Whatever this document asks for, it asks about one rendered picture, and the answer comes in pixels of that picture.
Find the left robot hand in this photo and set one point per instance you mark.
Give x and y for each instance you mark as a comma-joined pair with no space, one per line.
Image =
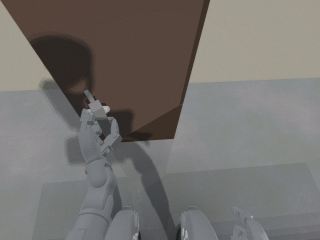
89,140

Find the robot left forearm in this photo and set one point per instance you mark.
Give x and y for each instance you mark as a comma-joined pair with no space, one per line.
95,213

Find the robot right shin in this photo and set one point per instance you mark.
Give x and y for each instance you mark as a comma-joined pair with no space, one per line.
189,208

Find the cupboard door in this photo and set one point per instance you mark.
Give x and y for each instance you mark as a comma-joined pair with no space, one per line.
131,55

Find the handle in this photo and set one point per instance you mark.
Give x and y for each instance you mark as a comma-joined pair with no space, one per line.
99,114

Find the right robot hand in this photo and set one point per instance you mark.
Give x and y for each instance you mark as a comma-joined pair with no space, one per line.
253,231

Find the robot right thigh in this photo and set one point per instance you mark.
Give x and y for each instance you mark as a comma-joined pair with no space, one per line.
196,226

